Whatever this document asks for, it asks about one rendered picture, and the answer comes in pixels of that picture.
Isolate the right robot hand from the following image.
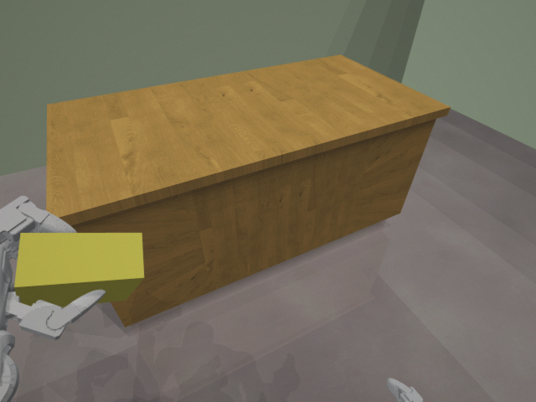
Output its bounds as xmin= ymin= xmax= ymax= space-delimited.
xmin=387 ymin=378 xmax=423 ymax=402

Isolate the left robot forearm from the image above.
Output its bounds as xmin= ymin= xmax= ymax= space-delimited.
xmin=0 ymin=330 xmax=19 ymax=402

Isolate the left robot hand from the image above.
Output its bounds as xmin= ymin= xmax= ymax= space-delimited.
xmin=0 ymin=196 xmax=106 ymax=340

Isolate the table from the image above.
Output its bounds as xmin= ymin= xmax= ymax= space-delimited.
xmin=46 ymin=55 xmax=451 ymax=327

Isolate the sponge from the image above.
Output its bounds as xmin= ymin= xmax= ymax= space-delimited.
xmin=14 ymin=233 xmax=144 ymax=307

